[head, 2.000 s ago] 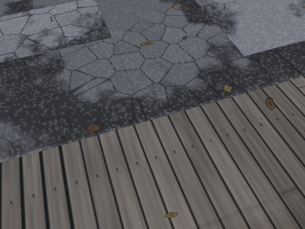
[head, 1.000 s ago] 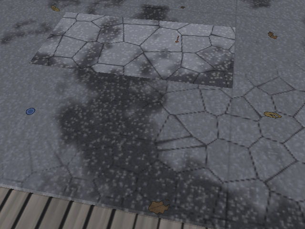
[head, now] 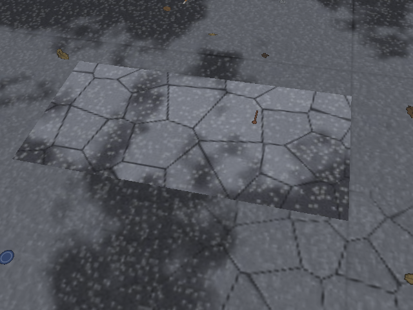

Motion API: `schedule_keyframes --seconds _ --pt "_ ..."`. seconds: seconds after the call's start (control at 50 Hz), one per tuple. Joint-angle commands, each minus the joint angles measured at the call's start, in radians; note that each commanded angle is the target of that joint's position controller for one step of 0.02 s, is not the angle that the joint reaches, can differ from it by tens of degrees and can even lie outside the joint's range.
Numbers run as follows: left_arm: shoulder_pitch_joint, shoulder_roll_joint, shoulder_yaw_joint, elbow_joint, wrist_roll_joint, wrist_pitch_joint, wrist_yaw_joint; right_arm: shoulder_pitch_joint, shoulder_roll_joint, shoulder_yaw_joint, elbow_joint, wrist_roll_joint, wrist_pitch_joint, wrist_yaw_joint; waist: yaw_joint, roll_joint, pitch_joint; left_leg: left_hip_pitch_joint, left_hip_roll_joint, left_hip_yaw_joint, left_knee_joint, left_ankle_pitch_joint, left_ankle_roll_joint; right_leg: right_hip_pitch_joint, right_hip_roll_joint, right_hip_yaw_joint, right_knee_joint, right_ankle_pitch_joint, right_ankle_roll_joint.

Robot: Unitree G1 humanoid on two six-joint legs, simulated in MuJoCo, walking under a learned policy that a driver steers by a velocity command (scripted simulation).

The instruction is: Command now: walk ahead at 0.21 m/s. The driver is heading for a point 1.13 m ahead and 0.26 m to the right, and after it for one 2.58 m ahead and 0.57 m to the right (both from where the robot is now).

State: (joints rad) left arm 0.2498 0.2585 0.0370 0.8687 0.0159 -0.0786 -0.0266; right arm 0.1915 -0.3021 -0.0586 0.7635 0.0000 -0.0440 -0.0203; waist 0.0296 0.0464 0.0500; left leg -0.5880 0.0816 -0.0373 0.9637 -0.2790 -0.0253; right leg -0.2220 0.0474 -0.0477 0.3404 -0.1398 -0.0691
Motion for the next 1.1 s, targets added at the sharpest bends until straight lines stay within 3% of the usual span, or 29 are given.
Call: schedule_keyframes --seconds 0.02,0.12,0.16,0.18,0.2,0.22,0.24,0.26,0.28,0.32,0.44,0.56,0.74,0.76,0.82,0.86,0.88,0.9,0.92,0.94,0.98,1.0,1.02,1.04,1.06,1.08,1.1 --pt "-0.087 0.149 0.031 -0.056 -0.002 -0.008 0.018 0.074 -0.021 -0.002 -0.021 -0.005 0.005 -0.002 -0.053 -0.133 -0.125 0.147 0.008 0.005 -0.176 0.165 -0.012 0.005 -0.222 0.067 -0.092 0.666 -0.143" --pt "-0.039 0.163 0.03 -0.001 -0.01 0.021 0.023 -0.034 -0.047 -0.009 -0.037 -0.002 0.005 0.008 -0.005 -0.128 -0.115 0.192 -0.019 0.002 -0.364 0.227 0.003 0.085 -0.252 0.102 -0.059 0.514 -0.134" --pt "-0.061 0.157 0.028 0.009 -0.021 0.032 0.025 -0.027 -0.054 -0.014 -0.033 -0.009 0.003 0.01 -0.027 -0.122 -0.105 0.244 -0.033 0.012 -0.457 0.229 0.028 0.089 -0.251 0.12 0.0 0.429 -0.113" --pt "-0.06 0.14 0.022 0.016 -0.028 0.036 0.027 -0.001 -0.062 -0.019 -0.021 -0.016 0.0 0.01 -0.045 -0.106 -0.108 0.317 -0.039 0.016 -0.545 0.32 0.048 0.077 -0.221 0.12 0.045 0.351 -0.079" --pt "-0.014 0.11 0.012 0.024 -0.013 0.032 0.028 0.017 -0.109 -0.03 -0.015 -0.023 -0.003 0.003 -0.032 -0.045 -0.134 0.423 0.024 -0.05 -0.563 0.605 0.072 0.045 -0.166 0.102 0.104 0.249 -0.028" --pt "0.089 0.085 0.006 0.039 0.011 0.023 0.025 0.0 -0.157 -0.037 -0.023 -0.025 0.003 -0.004 0.039 0.059 -0.186 0.565 0.119 -0.134 -0.493 0.822 0.137 -0.049 -0.093 0.069 0.152 0.01 0.021" --pt "0.114 0.049 -0.006 0.056 0.008 0.026 0.03 -0.011 -0.083 -0.02 -0.012 -0.023 0.015 -0.004 0.036 0.13 -0.227 0.593 0.156 -0.18 -0.485 0.761 0.209 -0.082 -0.072 0.049 0.165 -0.168 0.06" --pt "0.066 0.07 -0.005 0.05 0.003 0.039 0.034 -0.035 -0.035 -0.009 -0.01 -0.013 0.023 0.003 0.019 0.106 -0.211 0.553 0.137 -0.19 -0.499 0.623 0.213 -0.07 -0.079 0.058 0.138 -0.183 0.074" --pt "0.034 0.092 -0.001 0.049 -0.005 0.056 0.04 -0.067 -0.032 -0.008 -0.01 -0.009 0.028 0.011 0.015 0.077 -0.182 0.5 0.1 -0.165 -0.508 0.504 0.186 -0.053 -0.081 0.057 0.113 -0.152 0.073" --pt "0.009 0.126 0.009 0.06 -0.007 0.085 0.048 -0.094 -0.055 -0.013 -0.006 -0.009 0.023 0.021 0.006 0.038 -0.13 0.436 0.044 -0.107 -0.499 0.453 0.14 -0.028 -0.08 0.055 0.09 -0.103 0.066" --pt "0.002 0.111 0.009 0.099 -0.011 0.097 0.055 -0.091 -0.051 -0.014 0.059 -0.004 0.011 0.015 -0.005 -0.013 -0.156 0.477 0.015 -0.065 -0.454 0.575 0.131 0.031 -0.096 0.06 0.088 0.028 0.067" --pt "0.007 0.094 0.008 0.14 -0.01 0.104 0.061 -0.128 -0.046 -0.015 0.109 -0.001 0.028 0.006 -0.005 -0.038 -0.106 0.455 -0.002 -0.052 -0.476 0.439 0.128 0.02 -0.092 0.051 0.069 -0.032 0.068" --pt "0.041 0.077 0.0 0.185 -0.007 0.087 0.066 -0.15 -0.037 -0.016 0.178 0.0 0.048 -0.009 -0.013 -0.038 -0.047 0.446 -0.028 -0.035 -0.508 0.254 0.104 -0.033 -0.094 0.044 0.039 -0.135 0.064" --pt "0.064 0.069 -0.001 0.196 -0.008 0.086 0.066 -0.135 -0.032 -0.015 0.193 0.001 0.051 -0.01 -0.012 -0.038 -0.06 0.45 -0.039 -0.026 -0.515 0.127 0.101 -0.033 -0.09 0.04 0.028 -0.23 0.059" --pt "0.073 0.103 0.009 0.182 -0.02 0.08 0.074 -0.142 -0.051 -0.024 0.204 0.008 0.05 -0.012 -0.009 -0.076 0.031 0.319 -0.09 0.016 -0.483 -0.292 0.093 -0.088 -0.123 0.1 -0.004 -0.532 -0.008" --pt "0.141 0.135 0.02 0.188 -0.026 0.06 0.075 -0.196 -0.029 -0.022 0.186 0.013 0.024 -0.001 0.024 -0.135 0.089 0.187 -0.118 0.061 -0.382 -0.24 0.073 -0.035 -0.223 0.245 -0.098 -0.633 -0.073" --pt "0.141 0.17 0.033 0.19 -0.034 0.047 0.075 -0.22 -0.011 -0.018 0.177 0.02 0.007 0.009 0.024 -0.208 0.128 0.117 -0.121 0.104 -0.277 -0.114 0.066 0.003 -0.321 0.359 -0.167 -0.637 -0.117" --pt "0.121 0.177 0.038 0.188 -0.035 0.035 0.075 -0.223 -0.01 -0.018 0.172 0.021 -0.008 0.018 0.015 -0.23 0.158 0.072 -0.077 0.076 -0.217 -0.076 0.076 0.018 -0.384 0.414 -0.179 -0.57 -0.144" --pt "0.109 0.157 0.037 0.183 -0.035 0.024 0.073 -0.205 -0.015 -0.021 0.175 0.025 -0.02 0.026 -0.001 -0.216 0.16 0.046 -0.057 0.067 -0.215 -0.092 0.088 0.056 -0.394 0.402 -0.161 -0.473 -0.144" --pt "0.1 0.141 0.035 0.179 -0.039 0.018 0.068 -0.182 -0.01 -0.02 0.182 0.03 -0.029 0.032 -0.017 -0.202 0.156 0.069 -0.052 0.076 -0.271 -0.11 0.097 0.075 -0.376 0.359 -0.129 -0.384 -0.126" --pt "0.061 0.132 0.033 0.162 -0.042 0.017 0.055 -0.043 -0.015 -0.034 0.239 0.036 -0.037 0.037 -0.086 -0.172 0.101 0.357 -0.108 0.127 -0.441 -0.054 0.107 -0.022 -0.278 0.223 -0.016 -0.207 -0.068" --pt "0.04 0.126 0.03 0.147 -0.04 0.014 0.051 0.075 -0.064 -0.057 0.277 0.032 -0.038 0.034 -0.136 -0.117 0.036 0.552 -0.095 0.065 -0.474 0.001 0.122 -0.113 -0.214 0.162 0.142 -0.003 -0.037" --pt "0.024 0.068 0.014 0.11 -0.041 0.008 0.051 0.207 -0.161 -0.084 0.304 0.026 -0.042 0.029 -0.171 0.117 -0.032 0.742 0.093 -0.272 -0.624 -0.104 0.216 -0.318 -0.071 0.017 0.489 0.003 0.039" --pt "0.022 0.038 0.007 0.084 -0.044 -0.007 0.056 0.308 -0.174 -0.076 0.323 0.017 -0.051 0.04 -0.189 0.239 -0.131 0.835 0.292 -0.644 -0.783 -0.156 0.324 -0.456 0.006 0.09 0.781 -0.417 0.059" --pt "0.007 0.086 0.026 0.082 -0.073 -0.014 0.051 0.227 -0.091 -0.044 0.312 0.006 -0.065 0.038 -0.138 0.099 -0.06 0.756 0.321 -0.605 -0.774 -0.19 0.306 -0.519 -0.046 0.206 0.919 -0.403 0.027" --pt "0.01 0.09 0.031 0.087 -0.084 -0.016 0.044 0.141 -0.044 -0.026 0.283 0.009 -0.072 0.036 -0.1 0.059 -0.001 0.674 0.28 -0.455 -0.784 -0.186 0.258 -0.522 -0.096 0.212 0.927 -0.3 -0.003" --pt "0.011 0.076 0.035 0.094 -0.079 -0.016 0.044 0.085 -0.028 -0.018 0.269 0.009 -0.075 0.037 -0.074 0.032 0.027 0.62 0.24 -0.342 -0.808 -0.152 0.217 -0.509 -0.128 0.205 0.882 -0.207 -0.017"
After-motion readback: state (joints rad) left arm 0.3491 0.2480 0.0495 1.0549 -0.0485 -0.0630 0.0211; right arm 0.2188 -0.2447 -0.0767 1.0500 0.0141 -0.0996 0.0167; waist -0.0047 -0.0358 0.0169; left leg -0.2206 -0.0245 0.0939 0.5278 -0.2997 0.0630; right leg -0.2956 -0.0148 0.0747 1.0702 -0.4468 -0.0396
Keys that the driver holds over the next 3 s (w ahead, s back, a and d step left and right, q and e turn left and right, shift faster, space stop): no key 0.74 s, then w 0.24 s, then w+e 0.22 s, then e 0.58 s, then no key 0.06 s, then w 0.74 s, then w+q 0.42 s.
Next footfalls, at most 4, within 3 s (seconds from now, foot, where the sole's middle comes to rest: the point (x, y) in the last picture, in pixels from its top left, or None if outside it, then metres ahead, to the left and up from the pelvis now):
0.20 left None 0.20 0.14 -0.78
1.48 right None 0.45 -0.09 -0.78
2.00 left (200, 288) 0.52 0.11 -0.78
2.42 right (310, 264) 0.61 -0.26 -0.78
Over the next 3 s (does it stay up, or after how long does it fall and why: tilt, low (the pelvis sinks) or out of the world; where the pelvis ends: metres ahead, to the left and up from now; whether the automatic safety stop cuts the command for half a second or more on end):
stays up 0.85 -0.22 -0.03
